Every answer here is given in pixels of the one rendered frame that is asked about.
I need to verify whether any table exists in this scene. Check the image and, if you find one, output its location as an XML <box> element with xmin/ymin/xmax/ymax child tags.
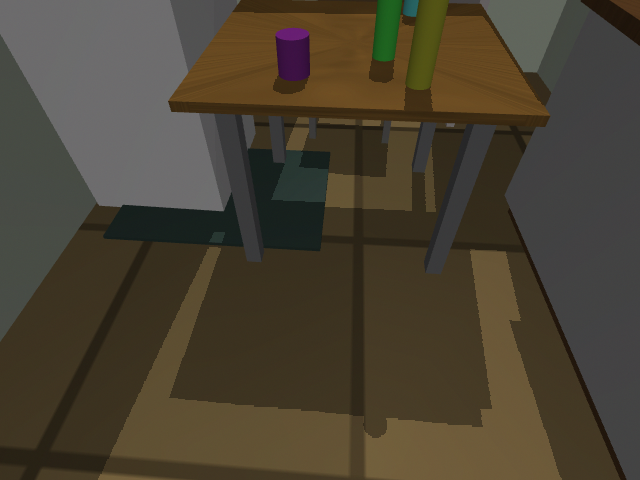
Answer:
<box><xmin>168</xmin><ymin>0</ymin><xmax>550</xmax><ymax>274</ymax></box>

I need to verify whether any chair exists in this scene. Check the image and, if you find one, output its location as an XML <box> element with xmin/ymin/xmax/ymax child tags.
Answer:
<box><xmin>309</xmin><ymin>0</ymin><xmax>403</xmax><ymax>144</ymax></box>

